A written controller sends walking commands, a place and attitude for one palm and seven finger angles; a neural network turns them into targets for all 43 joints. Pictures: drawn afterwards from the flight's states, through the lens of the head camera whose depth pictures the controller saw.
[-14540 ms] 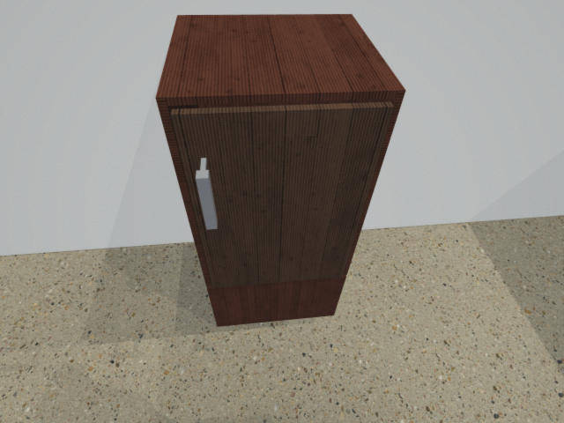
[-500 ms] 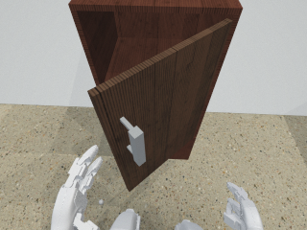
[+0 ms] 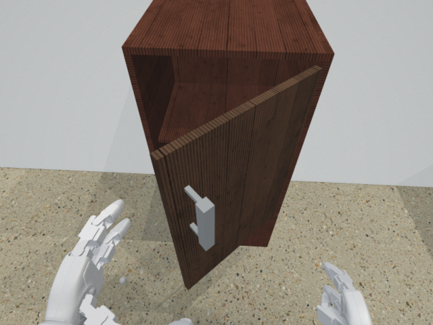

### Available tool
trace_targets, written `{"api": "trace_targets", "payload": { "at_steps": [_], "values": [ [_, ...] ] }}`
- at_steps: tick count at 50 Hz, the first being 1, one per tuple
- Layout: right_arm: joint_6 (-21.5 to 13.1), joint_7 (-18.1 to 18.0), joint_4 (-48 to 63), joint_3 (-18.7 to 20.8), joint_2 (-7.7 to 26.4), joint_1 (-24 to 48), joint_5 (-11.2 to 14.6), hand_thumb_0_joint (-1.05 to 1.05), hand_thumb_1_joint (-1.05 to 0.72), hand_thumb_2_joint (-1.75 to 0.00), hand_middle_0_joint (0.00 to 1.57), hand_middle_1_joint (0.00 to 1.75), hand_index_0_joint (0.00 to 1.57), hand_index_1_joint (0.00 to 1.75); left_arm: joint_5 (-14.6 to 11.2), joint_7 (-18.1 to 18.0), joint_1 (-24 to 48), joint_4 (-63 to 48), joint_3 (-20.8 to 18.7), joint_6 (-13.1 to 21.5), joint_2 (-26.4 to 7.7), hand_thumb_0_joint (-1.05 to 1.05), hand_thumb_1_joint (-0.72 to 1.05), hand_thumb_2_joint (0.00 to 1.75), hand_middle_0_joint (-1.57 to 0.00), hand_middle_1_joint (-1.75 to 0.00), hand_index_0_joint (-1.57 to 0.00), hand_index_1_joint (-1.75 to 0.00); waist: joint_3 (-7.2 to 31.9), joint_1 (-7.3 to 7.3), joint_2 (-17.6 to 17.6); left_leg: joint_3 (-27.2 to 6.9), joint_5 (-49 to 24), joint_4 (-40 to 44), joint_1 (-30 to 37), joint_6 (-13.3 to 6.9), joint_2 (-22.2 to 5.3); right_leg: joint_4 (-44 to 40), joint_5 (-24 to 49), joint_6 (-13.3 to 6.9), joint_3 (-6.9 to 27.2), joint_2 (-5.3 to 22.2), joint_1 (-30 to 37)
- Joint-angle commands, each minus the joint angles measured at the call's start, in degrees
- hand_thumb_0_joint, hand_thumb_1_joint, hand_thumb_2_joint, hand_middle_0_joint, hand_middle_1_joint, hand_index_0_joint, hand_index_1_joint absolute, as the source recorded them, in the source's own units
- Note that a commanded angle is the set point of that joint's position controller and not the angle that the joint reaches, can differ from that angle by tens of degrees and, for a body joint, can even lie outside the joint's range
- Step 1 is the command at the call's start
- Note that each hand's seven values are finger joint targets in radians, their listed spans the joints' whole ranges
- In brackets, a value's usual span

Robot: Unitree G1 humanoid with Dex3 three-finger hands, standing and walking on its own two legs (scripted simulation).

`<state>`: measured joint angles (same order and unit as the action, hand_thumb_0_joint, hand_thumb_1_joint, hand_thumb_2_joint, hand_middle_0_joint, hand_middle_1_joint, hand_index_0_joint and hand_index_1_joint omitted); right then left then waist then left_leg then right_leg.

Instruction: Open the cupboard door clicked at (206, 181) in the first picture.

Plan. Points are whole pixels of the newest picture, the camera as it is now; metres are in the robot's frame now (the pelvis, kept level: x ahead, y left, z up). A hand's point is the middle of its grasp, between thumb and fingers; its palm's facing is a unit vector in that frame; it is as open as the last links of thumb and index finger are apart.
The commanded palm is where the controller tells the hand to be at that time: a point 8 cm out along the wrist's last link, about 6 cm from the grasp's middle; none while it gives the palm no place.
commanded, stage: draw the hand back to the body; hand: left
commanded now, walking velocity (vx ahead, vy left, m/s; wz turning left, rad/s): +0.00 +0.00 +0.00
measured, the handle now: (199, 218) +0.31 +0.06 +0.04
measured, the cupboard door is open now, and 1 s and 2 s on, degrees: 44 44 44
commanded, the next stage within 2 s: step back with the hand held close in 1.14 s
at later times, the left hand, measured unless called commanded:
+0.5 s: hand (39, 228) +0.21 +0.25 +0.17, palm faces +0.31 -0.88 -0.36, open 12.2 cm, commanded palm +0.16 +0.29 +0.20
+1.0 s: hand (18, 204) +0.22 +0.26 +0.21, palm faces +0.41 -0.83 -0.37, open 7.6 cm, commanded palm +0.17 +0.30 +0.24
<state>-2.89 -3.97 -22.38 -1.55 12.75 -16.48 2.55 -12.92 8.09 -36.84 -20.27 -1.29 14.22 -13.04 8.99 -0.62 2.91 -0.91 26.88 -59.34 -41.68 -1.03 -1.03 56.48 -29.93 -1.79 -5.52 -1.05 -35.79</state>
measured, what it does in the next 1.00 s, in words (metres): rises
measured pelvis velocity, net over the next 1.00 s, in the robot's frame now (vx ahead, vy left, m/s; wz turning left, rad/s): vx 0.02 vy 0.01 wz -0.02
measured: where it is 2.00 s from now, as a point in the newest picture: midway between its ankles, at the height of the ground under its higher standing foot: outside the picture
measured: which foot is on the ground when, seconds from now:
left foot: down 0.00-1.00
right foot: down 0.00-1.00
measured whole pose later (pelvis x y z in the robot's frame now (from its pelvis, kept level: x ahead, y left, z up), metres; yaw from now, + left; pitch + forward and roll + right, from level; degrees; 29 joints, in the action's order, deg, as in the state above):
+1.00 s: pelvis +0.02 +0.01 +0.07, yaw -1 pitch -4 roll +0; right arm -4.2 -4.3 -34.6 -1.9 13.4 -11.9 0.6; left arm -4.6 -6.1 -27.5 -23.1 -17.6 2.1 -18.9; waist -0.3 -3.8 2.9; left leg 2.0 13.8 -25.3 -7.9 -1.5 0.5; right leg 23.1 -16.0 -0.8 -2.4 -0.4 -3.4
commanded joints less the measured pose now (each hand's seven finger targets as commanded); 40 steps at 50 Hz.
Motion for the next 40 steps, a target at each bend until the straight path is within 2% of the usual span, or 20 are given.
{"api": "trace_targets", "payload": {
  "at_steps": [1, 3, 4, 5, 6, 7, 8, 11, 13, 17, 18, 20, 22, 26, 29, 32, 34, 38, 39, 40],
  "values": [
    [-4.4, -0.3, 9.4, 2.3, 5.4, 5.4, 0.2, 0.00, -0.90, -0.90, 0.20, 0.30, 0.20, 0.30, -2.0, -0.7, 2.1, -16.8, -7.2, 4.5, -6.1, 0.00, -0.40, 0.34, -0.15, -0.30, -0.15, -0.30, 4.3, -0.34, 1.9, -2.1, -9.4, 11.5, 10.5, -0.5, 1.4, -11.6, 11.5, 0.5, 2.2, -1.2, 2.3],
    [-4.6, -0.3, 8.9, 2.2, 5.7, 5.8, 0.4, 0.00, -0.90, -0.90, 0.20, 0.30, 0.20, 0.30, -2.8, -0.2, 1.8, -15.5, -8.6, 2.9, -6.7, 0.00, -0.32, 0.37, -0.16, -0.30, -0.16, -0.30, 3.4, -0.49, 1.7, -2.3, -9.6, 12.3, 10.7, -0.5, 1.4, -12.6, 12.1, 0.5, 2.1, -1.2, 3.5],
    [-3.1, -2.0, 9.3, 2.4, 5.6, 5.8, -0.1, 0.00, -0.90, -0.90, 0.20, 0.30, 0.20, 0.30, 5.8, -7.0, -0.4, -17.8, -10.2, -1.4, -15.1, 0.00, -0.29, 0.39, -0.16, -0.30, -0.16, -0.30, 4.2, -3.39, 1.7, -1.2, -10.8, 14.9, 12.3, -0.6, 0.4, -16.0, 13.2, -0.2, 5.9, 0.9, 5.2],
    [-2.5, -2.5, 9.5, 1.8, 4.5, 5.6, -0.4, 0.00, -0.90, -0.90, 0.20, 0.30, 0.20, 0.30, 6.6, -9.8, -2.3, -17.9, -7.3, -4.2, -9.6, 0.00, -0.26, 0.40, -0.16, -0.30, -0.16, -0.30, 1.6, -1.69, 1.3, -0.7, -11.3, 15.5, 13.5, -0.7, 0.7, -17.6, 13.7, 0.1, 5.5, 1.4, 5.3],
    [-2.1, -2.7, 9.2, 1.8, 4.6, 5.3, -0.4, 0.00, -0.90, -0.90, 0.20, 0.30, 0.20, 0.30, 6.9, -11.0, -3.0, -17.4, -7.0, -5.7, -8.5, 0.00, -0.22, 0.42, -0.16, -0.30, -0.16, -0.30, 0.9, -1.44, -1.1, -1.0, -11.8, 15.9, 13.9, -0.6, 0.5, -17.9, 14.1, 0.4, 4.7, 1.4, 5.7],
    [-1.8, -2.6, 8.7, 1.6, 4.7, 5.5, -0.4, 0.00, -0.90, -0.90, 0.20, 0.30, 0.20, 0.30, 7.9, -11.9, -3.2, -17.2, -5.8, -7.0, -7.2, 0.00, -0.18, 0.43, -0.16, -0.30, -0.16, -0.30, -0.3, -1.16, 1.0, -1.0, -12.5, 16.7, 15.1, -0.7, 0.3, -18.1, 14.6, 0.4, 4.1, 1.3, 6.1],
    [-1.5, -2.7, 8.2, 1.6, 4.8, 5.9, -0.5, 0.00, -0.90, -0.90, 0.20, 0.30, 0.20, 0.30, 8.4, -12.8, -3.3, -16.4, -6.4, -8.2, -7.8, 0.00, -0.15, 0.45, -0.16, -0.30, -0.16, -0.30, -0.8, -1.40, -0.6, -1.2, -13.5, 17.5, 15.5, -0.9, 0.2, -19.0, 15.4, 0.4, 3.9, 1.2, 7.4],
    [-1.5, -2.9, 7.8, 1.0, 5.4, 6.6, -0.8, 0.00, -0.90, -0.90, 0.20, 0.30, 0.20, 0.30, 9.6, -14.7, 0.7, -19.2, -7.7, -9.3, -10.2, 0.00, -0.05, 0.50, -0.17, -0.30, -0.17, -0.30, -1.1, -1.03, -1.0, -1.6, -13.3, 20.3, 19.1, -1.0, -0.1, -20.9, 14.9, 0.5, 3.3, 1.1, 9.1],
    [-2.3, -3.2, 6.8, 0.6, 5.7, 7.3, -1.1, 0.00, -0.90, -0.90, 0.20, 0.30, 0.20, 0.30, 9.9, -15.9, 3.1, -19.8, -10.1, -9.7, -12.6, 0.00, 0.02, 0.52, -0.17, -0.30, -0.17, -0.30, -1.3, -1.38, -1.1, -2.1, -13.3, 22.4, 20.7, -0.9, -0.1, -22.3, 14.7, 0.3, 3.1, 1.1, 11.3],
    [-3.7, -3.3, 5.2, 0.1, 5.6, 7.7, -1.1, 0.00, -0.90, -0.90, 0.20, 0.30, 0.20, 0.30, 10.3, -17.0, 5.4, -20.2, -11.8, -10.0, -13.3, 0.00, 0.17, 0.58, -0.17, -0.30, -0.17, -0.30, -2.2, -1.62, 0.2, -2.9, -14.2, 26.2, 24.3, -0.6, -0.4, -24.4, 15.0, 0.3, 2.8, 1.2, 14.1],
    [-4.1, -3.3, 4.7, 0.0, 5.9, 8.1, -1.1, 0.00, -0.90, -0.90, 0.20, 0.30, 0.20, 0.30, 10.5, -17.3, 6.7, -21.1, -12.5, -9.9, -14.0, 0.00, 0.20, 0.60, -0.18, -0.30, -0.18, -0.30, -1.8, -1.82, 2.6, -3.2, -15.5, 27.0, 25.7, -0.4, -0.4, -24.9, 15.8, 0.1, 2.9, 1.3, 15.4],
    [-4.9, -2.9, 3.6, -0.2, 5.7, 7.9, -1.2, 0.00, -0.90, -0.90, 0.20, 0.30, 0.20, 0.30, 10.5, -17.3, 6.9, -21.5, -12.4, -9.8, -13.2, 0.00, 0.27, 0.63, -0.18, -0.30, -0.18, -0.30, -2.6, -1.76, 4.7, -3.9, -17.8, 28.7, 27.9, 0.1, -0.8, -25.6, 16.6, 0.2, 2.8, 1.2, 16.2],
    [-5.6, -2.4, 2.7, -0.1, 6.0, 8.0, -1.4, 0.00, -0.90, -0.90, 0.20, 0.30, 0.20, 0.30, 10.5, -17.3, 7.0, -20.9, -13.0, -9.7, -13.0, 0.00, 0.34, 0.66, -0.18, -0.30, -0.18, -0.30, -3.3, -1.94, 3.4, -4.8, -20.3, 30.5, 29.2, 0.7, -1.3, -26.5, 17.5, 0.2, 2.5, 1.0, 17.8],
    [-5.5, -1.9, 1.2, 0.4, 6.1, 9.3, -1.6, 0.00, -0.90, -0.90, 0.20, 0.30, 0.20, 0.30, 9.8, -16.8, 6.4, -17.7, -16.5, -9.8, -13.8, 0.00, 0.48, 0.72, -0.19, -0.30, -0.19, -0.30, -4.6, -2.50, -0.8, -3.2, -24.1, 32.5, 30.9, 0.7, -1.4, -29.1, 20.9, 0.3, 2.4, 0.9, 21.7],
    [-5.4, -1.5, 0.4, 0.7, 6.3, 9.9, -1.7, 0.00, -0.90, -0.90, 0.20, 0.30, 0.20, 0.30, 9.7, -16.5, 9.0, -17.8, -18.8, -9.3, -14.9, 0.00, 0.58, 0.76, -0.19, -0.30, -0.19, -0.30, -4.8, -2.72, 0.1, -3.1, -26.4, 34.3, 32.6, 1.1, -1.6, -30.4, 22.1, 0.3, 2.5, 0.8, 24.0],
    [-5.5, -1.3, -0.5, 0.8, 6.2, 10.4, -1.9, 0.00, -0.90, -0.90, 0.20, 0.30, 0.20, 0.30, 9.5, -16.6, 11.5, -19.3, -21.8, -8.8, -16.9, 0.00, 0.69, 0.81, -0.19, -0.30, -0.19, -0.30, -3.9, -3.03, 3.3, -2.6, -26.8, 35.5, 34.6, 1.3, -1.5, -32.0, 22.9, 0.1, 3.0, 0.8, 25.7],
    [-5.5, -1.2, -0.9, 0.8, 6.4, 10.9, -2.0, 0.00, -0.90, -0.90, 0.20, 0.30, 0.20, 0.30, 9.2, -16.6, 12.7, -18.7, -23.0, -8.8, -17.4, 0.00, 0.76, 0.84, -0.19, -0.30, -0.19, -0.30, -5.2, -3.11, 2.7, -2.3, -26.1, 36.4, 34.2, 1.2, -1.4, -32.9, 23.2, 0.1, 2.9, 0.7, 26.8],
    [-5.8, -1.2, -2.3, 1.3, 6.6, 11.5, -2.0, 0.00, -0.90, -0.90, 0.20, 0.30, 0.20, 0.30, 9.1, -16.7, 15.9, -18.7, -26.2, -8.2, -19.6, 0.00, 0.90, 0.90, -0.20, -0.30, -0.20, -0.30, -4.7, -3.28, 3.5, -1.7, -26.7, 37.0, 35.9, 0.9, -1.2, -34.5, 24.8, -0.1, 3.2, 0.6, 28.3],
    [-5.7, -1.0, -2.6, 1.2, 6.4, 11.4, -2.1, 0.00, -0.90, -0.90, 0.20, 0.30, 0.20, 0.30, 8.8, -16.4, 14.3, -16.0, -24.3, -8.4, -16.9, 0.00, 0.90, 0.90, -0.20, -0.30, -0.20, -0.30, -6.4, -2.97, 2.6, -1.5, -27.1, 37.2, 35.8, 0.8, -1.1, -34.7, 25.1, 0.1, 3.2, 0.6, 27.6],
    [-5.5, -0.7, -2.6, 1.5, 6.6, 11.4, -2.1, 0.00, -0.90, -0.90, 0.20, 0.30, 0.20, 0.30, 8.8, -16.0, 14.0, -15.6, -23.1, -8.4, -15.7, 0.00, 0.90, 0.90, -0.20, -0.30, -0.20, -0.30, -6.4, -2.83, 2.2, -1.5, -26.8, 37.5, 36.2, 0.8, -1.3, -34.9, 24.6, 0.3, 3.2, 0.6, 27.6]
  ]
}}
